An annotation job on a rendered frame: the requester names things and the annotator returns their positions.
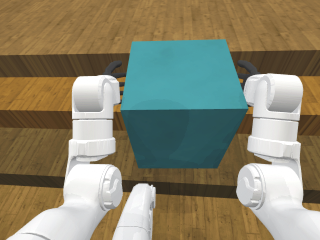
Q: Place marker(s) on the robot left upper arm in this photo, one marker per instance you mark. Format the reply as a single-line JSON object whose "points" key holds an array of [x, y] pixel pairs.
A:
{"points": [[90, 191]]}

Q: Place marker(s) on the left robot shin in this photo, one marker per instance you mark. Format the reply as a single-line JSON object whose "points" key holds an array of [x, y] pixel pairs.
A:
{"points": [[150, 224]]}

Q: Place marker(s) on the robot right hand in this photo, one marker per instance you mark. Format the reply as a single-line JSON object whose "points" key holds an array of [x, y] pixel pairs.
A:
{"points": [[250, 68]]}

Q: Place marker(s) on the robot right forearm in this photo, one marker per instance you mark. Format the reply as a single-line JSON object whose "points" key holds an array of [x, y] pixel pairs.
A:
{"points": [[276, 100]]}

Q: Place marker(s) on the robot left thigh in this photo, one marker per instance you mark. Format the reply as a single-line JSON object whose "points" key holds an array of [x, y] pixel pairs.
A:
{"points": [[134, 220]]}

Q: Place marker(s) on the robot left hand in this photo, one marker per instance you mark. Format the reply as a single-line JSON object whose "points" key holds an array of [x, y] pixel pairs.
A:
{"points": [[110, 68]]}

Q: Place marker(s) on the carton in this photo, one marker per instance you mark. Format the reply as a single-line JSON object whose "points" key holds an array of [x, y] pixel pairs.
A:
{"points": [[182, 103]]}

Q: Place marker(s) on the robot left forearm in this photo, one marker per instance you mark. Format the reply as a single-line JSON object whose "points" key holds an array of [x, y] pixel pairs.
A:
{"points": [[93, 101]]}

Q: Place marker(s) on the robot right upper arm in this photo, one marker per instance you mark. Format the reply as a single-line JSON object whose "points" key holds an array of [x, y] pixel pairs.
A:
{"points": [[274, 194]]}

